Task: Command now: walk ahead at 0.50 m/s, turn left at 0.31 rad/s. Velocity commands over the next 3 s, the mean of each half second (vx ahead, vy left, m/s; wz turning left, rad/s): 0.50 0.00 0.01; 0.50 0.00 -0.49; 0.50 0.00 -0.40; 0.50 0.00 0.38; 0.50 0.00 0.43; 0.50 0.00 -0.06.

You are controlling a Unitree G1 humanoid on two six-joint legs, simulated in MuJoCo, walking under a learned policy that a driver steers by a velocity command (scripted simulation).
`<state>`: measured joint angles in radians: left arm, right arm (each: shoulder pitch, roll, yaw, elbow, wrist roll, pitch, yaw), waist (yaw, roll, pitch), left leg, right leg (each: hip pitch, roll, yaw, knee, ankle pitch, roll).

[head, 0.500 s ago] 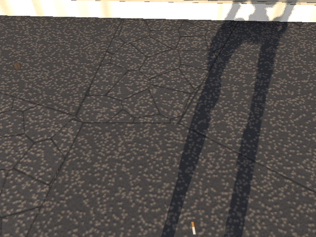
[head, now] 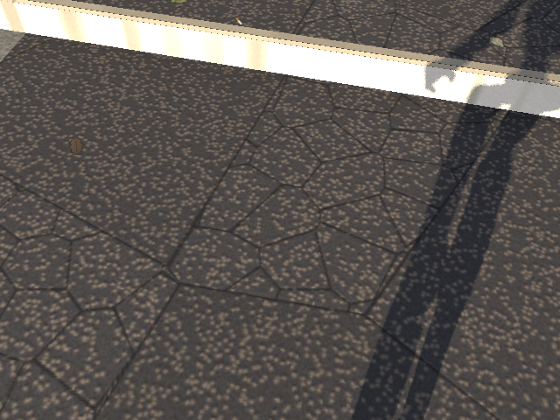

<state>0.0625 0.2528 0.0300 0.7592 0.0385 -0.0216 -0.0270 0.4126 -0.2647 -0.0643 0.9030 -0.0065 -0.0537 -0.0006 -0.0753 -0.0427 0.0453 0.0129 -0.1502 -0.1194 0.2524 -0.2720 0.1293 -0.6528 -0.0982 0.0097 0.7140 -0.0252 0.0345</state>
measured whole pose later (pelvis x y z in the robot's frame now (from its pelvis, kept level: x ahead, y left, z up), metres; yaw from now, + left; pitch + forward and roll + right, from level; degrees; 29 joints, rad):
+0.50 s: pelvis +0.28 -0.04 +0.01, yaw -2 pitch +1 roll -1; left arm 0.45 0.21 0.04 0.96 0.00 -0.07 -0.01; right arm 0.08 -0.24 -0.01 0.79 -0.04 -0.04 0.03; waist 0.07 0.04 0.04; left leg -0.59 0.08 -0.02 0.71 -0.09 -0.03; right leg -0.05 0.09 0.03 0.25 -0.21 -0.08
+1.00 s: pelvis +0.52 -0.03 +0.00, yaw -19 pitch +1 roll +1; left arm 0.13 0.28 0.07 0.78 0.03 0.01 -0.07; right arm 0.39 -0.24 -0.05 0.90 -0.02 -0.09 -0.01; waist -0.04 -0.05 0.02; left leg -0.01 -0.01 0.21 0.24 -0.25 0.03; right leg -0.66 -0.08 -0.01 0.88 -0.07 -0.03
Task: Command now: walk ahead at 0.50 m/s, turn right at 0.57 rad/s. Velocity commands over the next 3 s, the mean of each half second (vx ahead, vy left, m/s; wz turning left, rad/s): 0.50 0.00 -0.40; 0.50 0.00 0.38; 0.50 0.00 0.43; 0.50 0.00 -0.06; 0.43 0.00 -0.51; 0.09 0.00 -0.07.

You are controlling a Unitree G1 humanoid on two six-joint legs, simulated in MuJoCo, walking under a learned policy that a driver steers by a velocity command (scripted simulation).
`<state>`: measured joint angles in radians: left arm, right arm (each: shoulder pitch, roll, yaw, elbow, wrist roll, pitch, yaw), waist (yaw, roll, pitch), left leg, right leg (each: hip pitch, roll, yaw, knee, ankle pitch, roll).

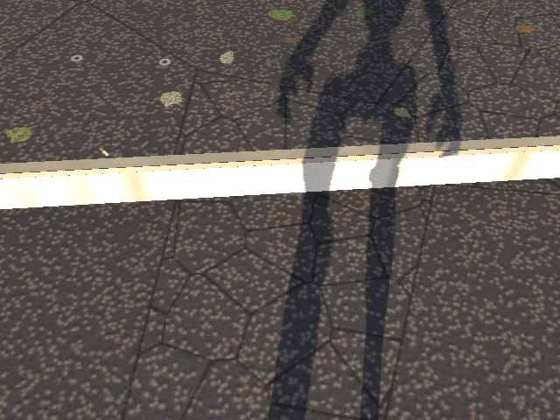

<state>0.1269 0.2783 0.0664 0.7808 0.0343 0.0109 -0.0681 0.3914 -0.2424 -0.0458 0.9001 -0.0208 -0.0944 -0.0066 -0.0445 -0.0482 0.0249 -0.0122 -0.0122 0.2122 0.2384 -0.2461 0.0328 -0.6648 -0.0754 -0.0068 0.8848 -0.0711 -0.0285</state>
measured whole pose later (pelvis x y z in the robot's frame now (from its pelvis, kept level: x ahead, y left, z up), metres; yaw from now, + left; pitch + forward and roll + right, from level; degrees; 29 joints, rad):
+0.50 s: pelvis +0.26 -0.07 +0.00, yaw -12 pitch +0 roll -1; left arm 0.36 0.25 0.05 0.88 0.01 -0.06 -0.01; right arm 0.19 -0.26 -0.04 0.80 -0.03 -0.02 0.03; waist 0.02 0.05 0.04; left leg -0.67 0.13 0.01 0.90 -0.10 0.00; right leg -0.02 0.13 -0.02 0.21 -0.20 -0.12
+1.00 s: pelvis +0.55 -0.06 +0.00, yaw +4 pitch +1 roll +0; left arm 0.14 0.27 0.02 0.77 0.05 -0.04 -0.02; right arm 0.35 -0.28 -0.07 0.89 0.00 -0.04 0.02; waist -0.02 -0.03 0.05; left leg -0.14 -0.15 -0.06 0.32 -0.18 0.13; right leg -0.62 -0.11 0.06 0.96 -0.22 0.04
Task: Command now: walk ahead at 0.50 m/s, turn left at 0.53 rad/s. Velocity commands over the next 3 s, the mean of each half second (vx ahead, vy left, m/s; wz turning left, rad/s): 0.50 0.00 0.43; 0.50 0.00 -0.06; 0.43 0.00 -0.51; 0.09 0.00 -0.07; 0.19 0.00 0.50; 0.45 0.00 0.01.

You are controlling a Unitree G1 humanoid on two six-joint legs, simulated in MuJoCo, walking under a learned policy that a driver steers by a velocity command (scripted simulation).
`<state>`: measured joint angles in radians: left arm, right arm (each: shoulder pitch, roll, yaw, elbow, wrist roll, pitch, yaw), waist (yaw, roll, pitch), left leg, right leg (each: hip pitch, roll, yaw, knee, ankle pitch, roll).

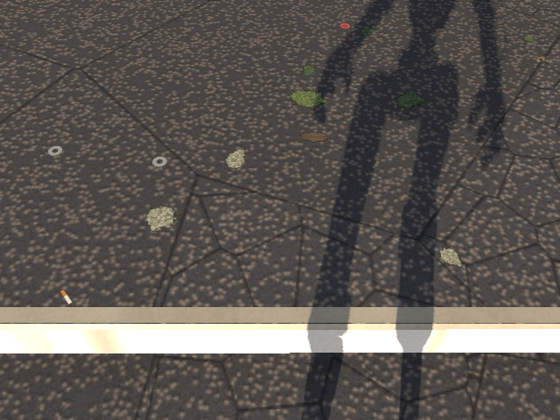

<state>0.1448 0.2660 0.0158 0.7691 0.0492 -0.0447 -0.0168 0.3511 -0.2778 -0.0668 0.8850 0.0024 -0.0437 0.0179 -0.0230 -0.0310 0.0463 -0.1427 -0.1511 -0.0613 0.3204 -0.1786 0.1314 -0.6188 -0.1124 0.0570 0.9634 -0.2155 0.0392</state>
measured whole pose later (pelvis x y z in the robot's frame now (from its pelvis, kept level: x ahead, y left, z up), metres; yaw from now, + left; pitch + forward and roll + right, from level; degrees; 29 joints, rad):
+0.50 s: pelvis +0.27 -0.04 +0.00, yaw +13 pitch +1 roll -1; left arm 0.33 0.26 0.03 0.86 0.02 -0.09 -0.01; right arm 0.20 -0.29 -0.04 0.81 -0.05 -0.03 0.04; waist 0.03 0.05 0.02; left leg -0.53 0.00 -0.06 0.96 -0.28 0.03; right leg -0.16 0.03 -0.06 0.31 -0.17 -0.04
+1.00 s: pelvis +0.48 +0.04 +0.00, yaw +8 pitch +2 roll +0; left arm 0.21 0.17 0.03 0.78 0.02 0.02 0.03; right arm 0.51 -0.21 -0.01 1.03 -0.04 -0.10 0.00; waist 0.00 -0.03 -0.04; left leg -0.11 -0.02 0.14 0.37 -0.30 0.06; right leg -1.08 0.02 0.02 2.03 -0.45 -0.10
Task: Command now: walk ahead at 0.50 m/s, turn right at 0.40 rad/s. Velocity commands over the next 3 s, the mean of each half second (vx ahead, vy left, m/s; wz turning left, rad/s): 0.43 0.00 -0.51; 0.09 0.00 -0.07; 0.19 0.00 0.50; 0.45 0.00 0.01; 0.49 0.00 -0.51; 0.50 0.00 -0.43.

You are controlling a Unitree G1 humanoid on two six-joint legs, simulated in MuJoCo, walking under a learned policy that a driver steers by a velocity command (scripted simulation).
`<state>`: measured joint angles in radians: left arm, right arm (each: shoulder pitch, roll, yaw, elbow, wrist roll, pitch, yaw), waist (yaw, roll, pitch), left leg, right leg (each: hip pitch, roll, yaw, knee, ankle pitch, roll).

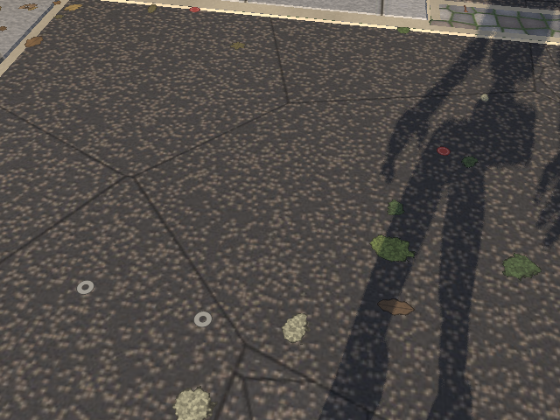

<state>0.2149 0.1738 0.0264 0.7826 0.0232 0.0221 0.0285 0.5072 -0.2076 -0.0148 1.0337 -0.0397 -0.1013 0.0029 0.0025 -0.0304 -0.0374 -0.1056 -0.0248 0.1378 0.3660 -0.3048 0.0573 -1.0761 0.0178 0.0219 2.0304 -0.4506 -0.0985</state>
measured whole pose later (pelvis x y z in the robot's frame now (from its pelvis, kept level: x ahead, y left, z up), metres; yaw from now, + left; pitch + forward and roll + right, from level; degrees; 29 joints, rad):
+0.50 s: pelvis +0.29 -0.08 +0.13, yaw -18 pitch +3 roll +1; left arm 0.34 0.25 0.06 0.86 0.01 -0.06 0.01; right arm 0.09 -0.20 0.00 0.60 -0.04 -0.03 -0.02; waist 0.02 0.01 0.01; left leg -0.87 0.07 -0.04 1.22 -0.16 0.02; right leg -0.26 0.17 0.03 0.51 -0.28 -0.16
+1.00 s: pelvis +0.45 -0.09 +0.13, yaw -18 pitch +1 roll -2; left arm 0.18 0.24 0.03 0.70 0.03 0.05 0.03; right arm 0.29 -0.23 -0.04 0.73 -0.01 0.02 -0.01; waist -0.03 -0.02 0.04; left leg -0.37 -0.13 -0.06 0.39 -0.02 0.12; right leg -0.45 0.04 0.09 1.01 -0.43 0.02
